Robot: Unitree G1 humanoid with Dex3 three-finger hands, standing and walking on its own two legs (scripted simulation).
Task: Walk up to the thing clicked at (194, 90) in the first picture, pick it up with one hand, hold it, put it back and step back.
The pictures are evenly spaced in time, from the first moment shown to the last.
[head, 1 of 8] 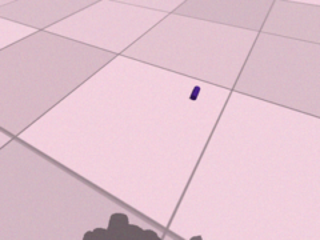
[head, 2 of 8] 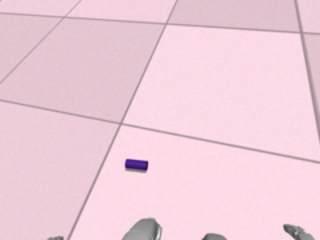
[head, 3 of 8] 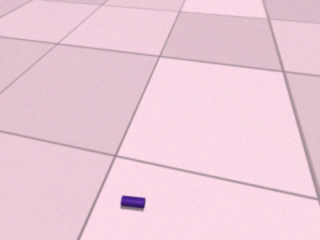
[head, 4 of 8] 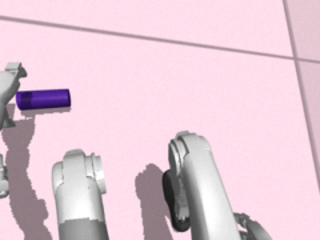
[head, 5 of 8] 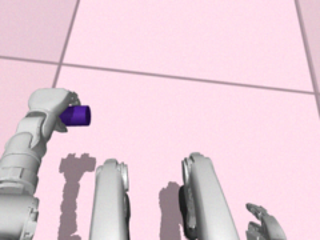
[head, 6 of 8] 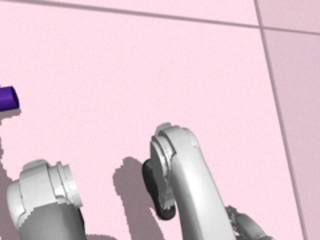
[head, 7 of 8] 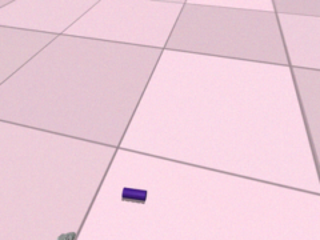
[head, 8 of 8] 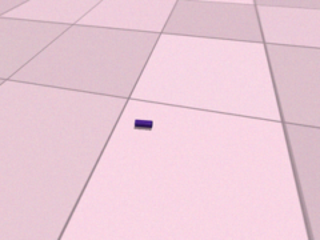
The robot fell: no
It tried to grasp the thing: yes
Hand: left
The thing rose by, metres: 0.68
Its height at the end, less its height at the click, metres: +0.00
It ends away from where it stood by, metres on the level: 0.00
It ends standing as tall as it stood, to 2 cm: yes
